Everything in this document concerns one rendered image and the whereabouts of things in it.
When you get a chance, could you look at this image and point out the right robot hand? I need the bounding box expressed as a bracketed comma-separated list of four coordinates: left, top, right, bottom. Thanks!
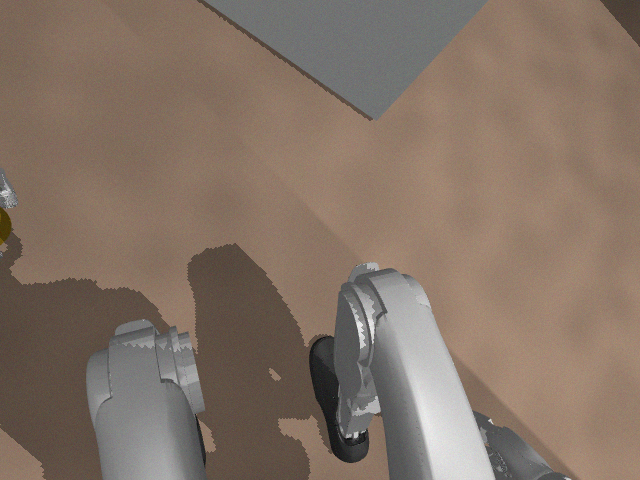
[473, 410, 554, 480]

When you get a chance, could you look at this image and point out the left robot hand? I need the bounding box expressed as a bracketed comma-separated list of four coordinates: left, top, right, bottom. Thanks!
[0, 168, 18, 259]

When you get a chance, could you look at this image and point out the tin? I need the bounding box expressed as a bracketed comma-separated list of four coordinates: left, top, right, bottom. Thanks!
[0, 207, 12, 245]

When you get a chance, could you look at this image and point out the right robot foot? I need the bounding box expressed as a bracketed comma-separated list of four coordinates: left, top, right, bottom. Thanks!
[309, 336, 369, 463]

